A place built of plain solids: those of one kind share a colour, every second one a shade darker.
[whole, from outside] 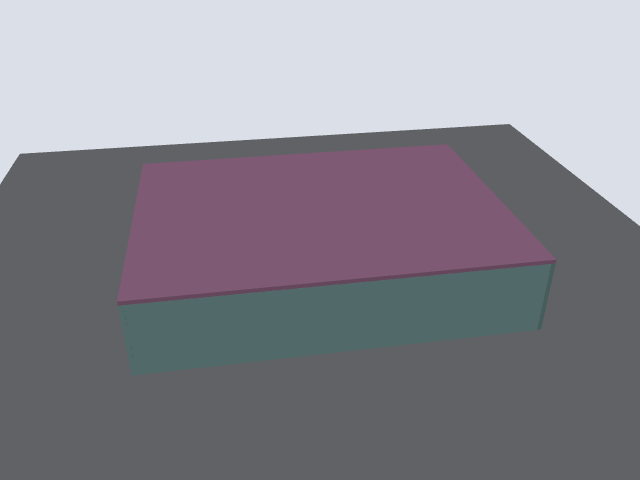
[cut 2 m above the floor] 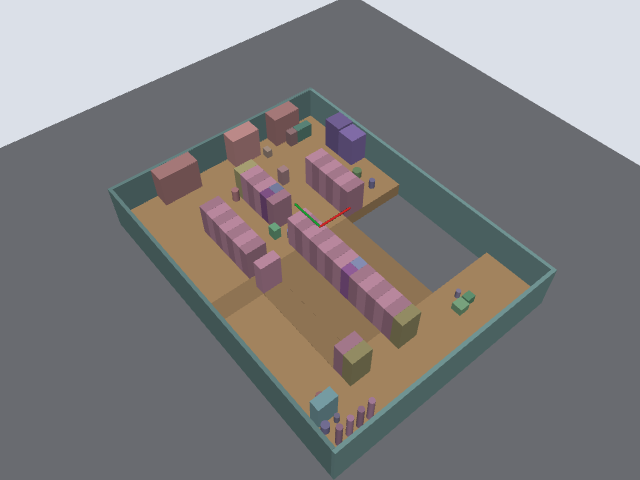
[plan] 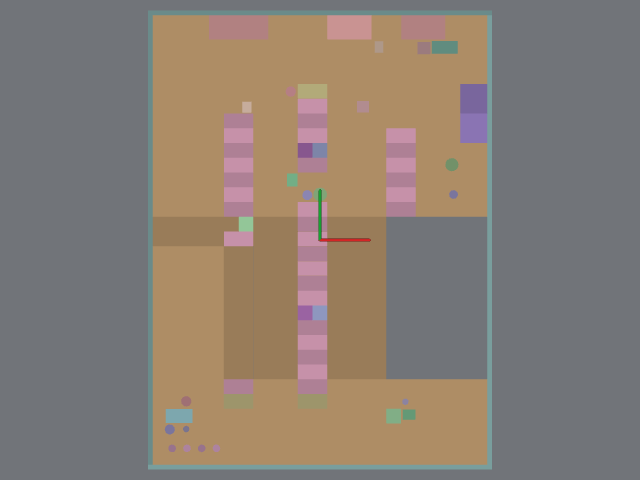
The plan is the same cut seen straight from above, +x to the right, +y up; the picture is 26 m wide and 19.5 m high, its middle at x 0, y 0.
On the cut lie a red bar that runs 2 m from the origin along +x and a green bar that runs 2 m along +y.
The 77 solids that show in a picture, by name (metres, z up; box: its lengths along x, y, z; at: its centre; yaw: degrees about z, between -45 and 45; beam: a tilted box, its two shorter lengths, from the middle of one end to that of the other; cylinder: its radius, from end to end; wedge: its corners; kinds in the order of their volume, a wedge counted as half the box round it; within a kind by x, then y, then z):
{
 "floor_1": {"box": [2.89, 18.26, 0.87], "at": [-5.35, 0.0, 0.39]},
 "floor_2": {"box": [1.2, 5.4, 0.87], "at": [-3.31, -2.96, 0.39]},
 "floor_3": {"box": [9.49, 9.39, 0.87], "at": [-2.05, 4.43, 0.39]},
 "floor_4": {"box": [5.4, 18.26, 0.87], "at": [-0.01, 0.0, 0.39]},
 "floor_5": {"box": [13.58, 3.47, 0.87], "at": [0.0, -7.39, 0.39]},
 "floor_6": {"box": [13.58, 8.19, 0.87], "at": [0.0, 5.04, 0.39]},
 "roof_1": {"box": [13.98, 18.66, 0.2], "at": [0.0, 0.0, 3.75]},
 "wall_1": {"box": [0.2, 18.26, 3.7], "at": [-6.89, 0.0, 1.8]},
 "wall_2": {"box": [13.98, 0.2, 3.7], "at": [0.0, -9.23, 1.8]},
 "wall_3": {"box": [13.98, 0.2, 3.7], "at": [0.0, 9.23, 1.8]},
 "wall_4": {"box": [0.2, 18.26, 3.7], "at": [6.89, 0.0, 1.8]},
 "rack_1": {"box": [1.2, 0.6, 2.0], "at": [-3.31, -5.96, 1.82]},
 "rack_2": {"box": [1.2, 0.6, 2.0], "at": [-3.31, 0.04, 1.82]},
 "rack_3": {"box": [1.2, 0.6, 2.0], "at": [-3.31, 1.24, 1.82]},
 "rack_4": {"box": [1.2, 0.6, 2.0], "at": [-3.31, 1.84, 1.82]},
 "rack_5": {"box": [1.2, 0.6, 2.0], "at": [-3.31, 2.44, 1.82]},
 "rack_6": {"box": [1.2, 0.6, 2.0], "at": [-3.31, 3.04, 1.82]},
 "rack_7": {"box": [1.2, 0.6, 2.0], "at": [-3.31, 3.64, 1.82]},
 "rack_8": {"box": [1.2, 0.6, 2.0], "at": [-3.31, 4.24, 1.82]},
 "rack_9": {"box": [1.2, 0.6, 2.0], "at": [-3.31, 4.84, 1.82]},
 "rack_10": {"box": [1.2, 0.6, 2.0], "at": [-0.31, -5.96, 1.82]},
 "rack_11": {"box": [1.2, 0.6, 2.0], "at": [-0.31, -5.36, 1.82]},
 "rack_12": {"box": [1.2, 0.6, 2.0], "at": [-0.31, -4.76, 1.82]},
 "rack_13": {"box": [1.2, 0.6, 2.0], "at": [-0.31, -4.16, 1.82]},
 "rack_14": {"box": [1.2, 0.6, 2.0], "at": [-0.31, -3.56, 1.82]},
 "rack_15": {"box": [1.2, 0.6, 2.0], "at": [-0.31, -2.36, 1.82]},
 "rack_16": {"box": [1.2, 0.6, 2.0], "at": [-0.31, -1.76, 1.82]},
 "rack_17": {"box": [1.2, 0.6, 2.0], "at": [-0.31, -1.16, 1.82]},
 "rack_18": {"box": [1.2, 0.6, 2.0], "at": [-0.31, -0.56, 1.82]},
 "rack_19": {"box": [1.2, 0.6, 2.0], "at": [-0.31, 0.04, 1.82]},
 "rack_20": {"box": [1.2, 0.6, 2.0], "at": [-0.31, 0.64, 1.82]},
 "rack_21": {"box": [1.2, 0.6, 2.0], "at": [-0.31, 1.24, 1.82]},
 "rack_22": {"box": [1.2, 0.6, 2.0], "at": [-0.31, 3.04, 1.82]},
 "rack_23": {"box": [1.2, 0.6, 2.0], "at": [-0.31, 4.24, 1.82]},
 "rack_24": {"box": [1.2, 0.6, 2.0], "at": [-0.31, 4.84, 1.82]},
 "rack_25": {"box": [1.2, 0.6, 2.0], "at": [-0.31, 5.44, 1.82]},
 "rack_26": {"box": [1.2, 0.6, 2.0], "at": [3.29, 1.24, 1.82]},
 "rack_27": {"box": [1.2, 0.6, 2.0], "at": [3.29, 1.84, 1.82]},
 "rack_28": {"box": [1.2, 0.6, 2.0], "at": [3.29, 2.44, 1.82]},
 "rack_29": {"box": [1.2, 0.6, 2.0], "at": [3.29, 3.04, 1.82]},
 "rack_30": {"box": [1.2, 0.6, 2.0], "at": [3.29, 3.64, 1.82]},
 "rack_31": {"box": [1.2, 0.6, 2.0], "at": [3.29, 4.24, 1.82]},
 "cooler_1": {"box": [2.4, 0.99, 2.02], "at": [-3.31, 8.63, 1.83]},
 "cooler_2": {"box": [1.8, 0.99, 2.02], "at": [1.19, 8.63, 1.83]},
 "cooler_3": {"box": [1.8, 0.99, 2.02], "at": [4.19, 8.63, 1.83]},
 "power_1": {"box": [1.1, 1.2, 1.86], "at": [6.24, 4.54, 1.75]},
 "power_2": {"box": [1.1, 1.2, 2.03], "at": [6.24, 5.74, 1.84]},
 "endcab_1": {"box": [1.2, 0.6, 2.0], "at": [-3.31, -6.56, 1.82]},
 "endcab_2": {"box": [1.2, 0.6, 2.0], "at": [-0.31, -6.56, 1.82]},
 "endcab_3": {"box": [1.2, 0.6, 2.0], "at": [-0.31, 6.04, 1.82]},
 "column_1": {"box": [0.6, 0.6, 2.83], "at": [-0.61, -2.96, 2.24]},
 "column_2": {"box": [0.6, 0.6, 2.83], "at": [-0.61, 3.64, 2.24]},
 "blank_1": {"box": [0.6, 0.6, 2.0], "at": [-0.01, -2.96, 1.82]},
 "blank_2": {"box": [0.6, 0.6, 2.0], "at": [-0.01, 3.64, 1.82]},
 "lift_1": {"box": [1.09, 0.57, 1.66], "at": [-5.72, -7.15, 1.65]},
 "load_1": {"box": [1.06, 0.51, 0.91], "at": [5.07, 7.83, 1.28]},
 "cart_1": {"box": [0.5, 0.47, 1.04], "at": [1.75, 5.41, 1.34]},
 "cart_2": {"box": [0.53, 0.49, 0.95], "at": [4.22, 7.79, 1.29]},
 "gasbottle_1": {"cylinder": 0.15, "from": [-6.01, -8.46, 0.82], "to": [-6.01, -8.46, 2.38]},
 "gasbottle_2": {"cylinder": 0.15, "from": [-5.41, -8.46, 0.82], "to": [-5.41, -8.46, 2.38]},
 "gasbottle_3": {"cylinder": 0.15, "from": [-4.81, -8.46, 0.82], "to": [-4.81, -8.46, 2.38]},
 "gasbottle_4": {"cylinder": 0.15, "from": [-4.21, -8.46, 0.82], "to": [-4.21, -8.46, 2.38]},
 "panelstack_1": {"box": [0.6, 0.6, 0.52], "at": [-3.01, 0.64, 1.08]},
 "panelstack_2": {"box": [0.6, 0.6, 0.48], "at": [2.99, -7.16, 1.06]},
 "carton_1": {"box": [0.43, 0.53, 0.72], "at": [-1.13, 2.44, 1.18]},
 "carton_2": {"box": [0.53, 0.43, 0.5], "at": [3.62, -7.09, 1.07]},
 "reel_1": {"cylinder": 0.28, "from": [0.01, 1.85, 0.82], "to": [0.01, 1.85, 1.31]},
 "reel_2": {"cylinder": 0.26, "from": [5.36, 3.06, 0.82], "to": [5.36, 3.06, 1.29]},
 "vacuum_1": {"cylinder": 0.2, "from": [-6.1, -7.7, 0.82], "to": [-6.1, -7.7, 1.39]},
 "vacuum_2": {"cylinder": 0.2, "from": [-0.51, 1.82, 0.82], "to": [-0.51, 1.82, 1.39]},
 "vacuum_3": {"cylinder": 0.18, "from": [5.43, 1.85, 0.82], "to": [5.43, 1.85, 1.35]},
 "bin_1": {"cylinder": 0.21, "from": [-5.43, -6.55, 0.82], "to": [-5.43, -6.55, 1.43]},
 "bin_2": {"cylinder": 0.21, "from": [-1.19, 6.03, 0.82], "to": [-1.19, 6.03, 1.59]},
 "case_1": {"box": [0.38, 0.46, 0.46], "at": [-2.97, 5.39, 1.05]},
 "case_2": {"box": [0.35, 0.47, 0.52], "at": [2.4, 7.84, 1.08]},
 "cone_1": {"cylinder": 0.13, "from": [-5.44, -7.68, 0.82], "to": [-5.44, -7.68, 1.33]},
 "cone_2": {"cylinder": 0.13, "from": [3.47, -6.57, 0.82], "to": [3.47, -6.57, 1.3]}
}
